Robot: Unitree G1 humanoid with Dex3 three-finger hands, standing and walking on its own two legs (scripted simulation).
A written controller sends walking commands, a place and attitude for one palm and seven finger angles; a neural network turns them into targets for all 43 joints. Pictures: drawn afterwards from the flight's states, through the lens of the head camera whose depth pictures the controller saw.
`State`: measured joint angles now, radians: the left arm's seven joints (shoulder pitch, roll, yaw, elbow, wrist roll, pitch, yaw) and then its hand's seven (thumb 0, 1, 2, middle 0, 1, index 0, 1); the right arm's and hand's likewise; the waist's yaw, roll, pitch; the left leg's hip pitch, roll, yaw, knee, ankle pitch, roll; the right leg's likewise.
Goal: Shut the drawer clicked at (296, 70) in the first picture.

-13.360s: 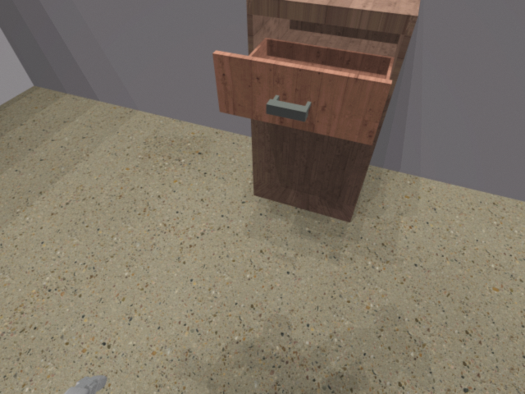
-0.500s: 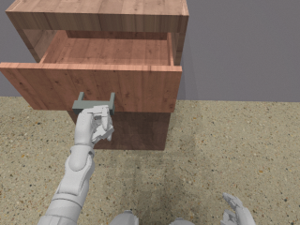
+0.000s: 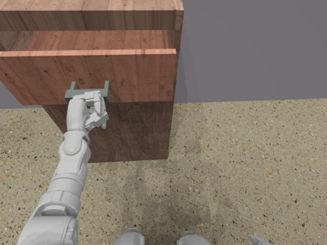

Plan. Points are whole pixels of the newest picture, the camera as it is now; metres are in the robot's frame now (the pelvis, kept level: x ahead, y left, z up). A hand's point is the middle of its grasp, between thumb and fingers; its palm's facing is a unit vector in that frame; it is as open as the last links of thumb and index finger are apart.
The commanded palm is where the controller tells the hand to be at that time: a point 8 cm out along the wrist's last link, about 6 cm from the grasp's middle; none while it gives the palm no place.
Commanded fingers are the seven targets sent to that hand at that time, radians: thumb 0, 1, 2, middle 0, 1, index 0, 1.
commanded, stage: push the drawer shut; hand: left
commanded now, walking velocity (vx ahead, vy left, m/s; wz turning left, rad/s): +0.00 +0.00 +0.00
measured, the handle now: (89, 90) +0.50 +0.19 +0.06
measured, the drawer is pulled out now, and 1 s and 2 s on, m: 0.10 0.00 0.00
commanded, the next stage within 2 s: pull the fist back off the drawer in 1.00 s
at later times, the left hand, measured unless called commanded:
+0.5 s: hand (106, 91) +0.49 +0.14 +0.07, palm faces +0.04 -1.00 -0.02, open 2.7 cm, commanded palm +0.48 +0.19 +0.07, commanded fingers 0.00 0.90 0.90 -1.40 -1.60 -1.40 -1.60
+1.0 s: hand (106, 84) +0.52 +0.15 +0.06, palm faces +0.07 -1.00 -0.03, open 2.7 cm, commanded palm +0.53 +0.19 +0.07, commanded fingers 0.00 0.90 0.90 -1.40 -1.60 -1.40 -1.60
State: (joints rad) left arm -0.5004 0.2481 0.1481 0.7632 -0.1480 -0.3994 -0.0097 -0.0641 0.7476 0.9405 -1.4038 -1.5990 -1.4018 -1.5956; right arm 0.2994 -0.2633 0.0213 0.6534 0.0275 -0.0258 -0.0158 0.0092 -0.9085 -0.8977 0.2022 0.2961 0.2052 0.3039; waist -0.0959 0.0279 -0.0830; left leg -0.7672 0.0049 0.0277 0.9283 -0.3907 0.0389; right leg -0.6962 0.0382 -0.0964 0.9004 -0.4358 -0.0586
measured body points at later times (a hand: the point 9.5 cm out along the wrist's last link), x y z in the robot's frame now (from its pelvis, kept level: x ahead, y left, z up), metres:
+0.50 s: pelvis +0.00 +0.01 -0.01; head +0.11 +0.02 +0.43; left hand +0.49 +0.20 +0.07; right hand +0.02 -0.25 -0.13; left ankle +0.04 +0.09 -0.69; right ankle +0.00 -0.08 -0.69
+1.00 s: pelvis +0.00 +0.02 -0.02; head +0.12 +0.04 +0.42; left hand +0.51 +0.20 +0.07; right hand -0.02 -0.24 -0.12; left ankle +0.04 +0.09 -0.69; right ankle +0.00 -0.08 -0.69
